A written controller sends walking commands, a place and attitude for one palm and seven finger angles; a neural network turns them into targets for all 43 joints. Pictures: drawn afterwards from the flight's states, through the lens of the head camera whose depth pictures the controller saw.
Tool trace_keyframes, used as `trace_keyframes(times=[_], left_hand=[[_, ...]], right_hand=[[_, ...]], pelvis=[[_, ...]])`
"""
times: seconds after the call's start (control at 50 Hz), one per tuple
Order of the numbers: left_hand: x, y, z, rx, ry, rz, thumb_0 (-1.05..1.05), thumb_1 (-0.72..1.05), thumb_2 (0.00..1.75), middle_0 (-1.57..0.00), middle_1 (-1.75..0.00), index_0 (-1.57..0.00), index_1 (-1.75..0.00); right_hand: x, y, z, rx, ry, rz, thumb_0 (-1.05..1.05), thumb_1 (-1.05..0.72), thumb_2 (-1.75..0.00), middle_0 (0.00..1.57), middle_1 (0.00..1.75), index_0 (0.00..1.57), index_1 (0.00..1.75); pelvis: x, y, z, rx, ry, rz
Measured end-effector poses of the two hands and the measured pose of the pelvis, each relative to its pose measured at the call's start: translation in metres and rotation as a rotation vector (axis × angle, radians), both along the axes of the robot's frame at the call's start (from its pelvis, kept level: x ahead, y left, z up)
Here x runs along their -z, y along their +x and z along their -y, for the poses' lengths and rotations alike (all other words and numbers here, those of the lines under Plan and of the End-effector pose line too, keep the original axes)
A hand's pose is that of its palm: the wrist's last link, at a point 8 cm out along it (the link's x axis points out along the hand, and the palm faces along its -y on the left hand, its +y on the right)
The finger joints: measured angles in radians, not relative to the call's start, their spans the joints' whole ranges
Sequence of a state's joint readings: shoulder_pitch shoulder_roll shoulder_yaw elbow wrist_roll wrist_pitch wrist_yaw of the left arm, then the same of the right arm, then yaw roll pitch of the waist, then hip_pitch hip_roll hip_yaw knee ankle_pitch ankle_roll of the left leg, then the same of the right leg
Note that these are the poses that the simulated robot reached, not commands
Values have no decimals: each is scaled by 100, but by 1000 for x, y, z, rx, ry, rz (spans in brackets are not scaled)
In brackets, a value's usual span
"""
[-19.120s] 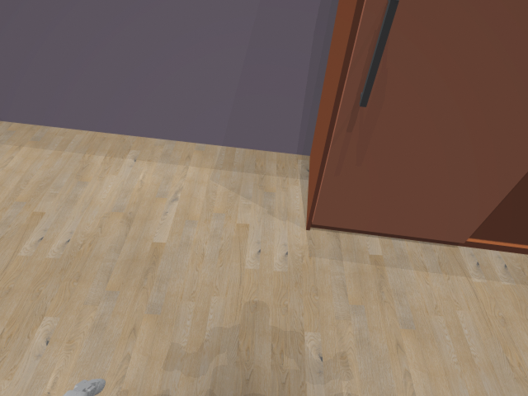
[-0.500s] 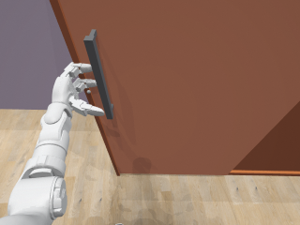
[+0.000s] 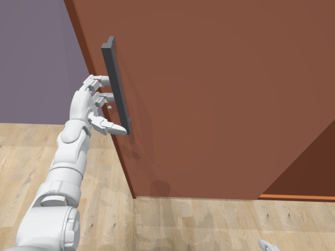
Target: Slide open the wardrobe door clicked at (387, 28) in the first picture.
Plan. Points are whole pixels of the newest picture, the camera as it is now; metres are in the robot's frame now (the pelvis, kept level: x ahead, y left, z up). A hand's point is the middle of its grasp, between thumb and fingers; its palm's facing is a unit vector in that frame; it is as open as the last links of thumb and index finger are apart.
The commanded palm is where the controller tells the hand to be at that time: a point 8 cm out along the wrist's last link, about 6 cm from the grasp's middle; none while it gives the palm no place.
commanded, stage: slide the fingers in behind the handle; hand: left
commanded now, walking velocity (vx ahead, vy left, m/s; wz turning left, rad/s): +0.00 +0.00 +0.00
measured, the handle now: (120, 93) +0.48 +0.14 +0.12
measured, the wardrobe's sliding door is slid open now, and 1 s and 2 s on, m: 0.00 0.00 0.00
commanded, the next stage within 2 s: grip the handle and tug to test in 1.14 s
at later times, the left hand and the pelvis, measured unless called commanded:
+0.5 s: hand (118, 108) +0.42 +0.13 +0.12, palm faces -0.02 -1.00 +0.01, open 14.1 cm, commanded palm +0.39 +0.18 +0.12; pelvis +0.01 +0.00 +0.00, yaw -1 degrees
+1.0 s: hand (123, 106) +0.42 +0.12 +0.12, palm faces -0.02 -1.00 +0.01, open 14.0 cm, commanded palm +0.40 +0.17 +0.12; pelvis +0.00 +0.00 +0.00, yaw -1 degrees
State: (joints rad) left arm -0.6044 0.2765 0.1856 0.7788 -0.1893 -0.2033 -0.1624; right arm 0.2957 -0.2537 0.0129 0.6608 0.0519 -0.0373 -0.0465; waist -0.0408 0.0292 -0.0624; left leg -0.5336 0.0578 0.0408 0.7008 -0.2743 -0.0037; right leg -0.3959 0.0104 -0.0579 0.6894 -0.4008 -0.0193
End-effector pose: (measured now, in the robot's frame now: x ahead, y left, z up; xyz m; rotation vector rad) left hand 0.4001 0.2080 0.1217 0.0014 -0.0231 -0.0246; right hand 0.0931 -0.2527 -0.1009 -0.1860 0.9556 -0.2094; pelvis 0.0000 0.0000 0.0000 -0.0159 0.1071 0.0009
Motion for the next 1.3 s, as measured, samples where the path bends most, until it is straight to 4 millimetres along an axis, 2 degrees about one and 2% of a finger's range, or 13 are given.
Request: trace_keyframes(times=[0.22, 0.4, 0.64, 0.84, 1.1, 1.3], left_hand=[[0, 8, 21, 11, -14, 5, -1, -50, 30, -30, -120, -30, -120], [0, 1, 19, -9, 1, 16, -1, -50, 30, -30, -120, -30, -120], [-2, -4, 27, -11, -11, 7, -1, -50, 30, -30, -120, -27, -119], [0, -1, 37, 4, -6, 1, -1, -50, 30, -30, -120, -27, -119], [0, 4, 32, -4, -1, 0, -1, -50, 30, -30, -120, -30, -120], [3, 10, 37, 3, -10, -1, -1, -50, 30, -31, -120, -30, -120]], right_hand=[[2, -4, -4, 6, 19, -3, 1, -91, -90, 21, 30, 20, 30], [3, -9, -3, 21, 30, -16, 1, -91, -90, 21, 30, 20, 30], [-1, 3, 1, -2, 21, 12, 1, -91, -90, 21, 30, 20, 30], [0, 4, 0, -10, 25, 13, 1, -91, -90, 21, 30, 20, 30], [4, -8, 1, 12, 30, -30, 1, -91, -90, 21, 30, 20, 30], [4, -7, 3, 16, 22, -37, 1, -91, -90, 21, 30, 20, 30]], pelvis=[[0, 3, -2, 12, 6, -9], [-1, 7, 0, 17, 7, 2], [-2, 3, 3, 5, 6, 11], [-2, 2, 4, 4, 8, 8], [-2, 5, 5, 8, 8, 3], [-2, 7, 4, 10, 9, -4]])
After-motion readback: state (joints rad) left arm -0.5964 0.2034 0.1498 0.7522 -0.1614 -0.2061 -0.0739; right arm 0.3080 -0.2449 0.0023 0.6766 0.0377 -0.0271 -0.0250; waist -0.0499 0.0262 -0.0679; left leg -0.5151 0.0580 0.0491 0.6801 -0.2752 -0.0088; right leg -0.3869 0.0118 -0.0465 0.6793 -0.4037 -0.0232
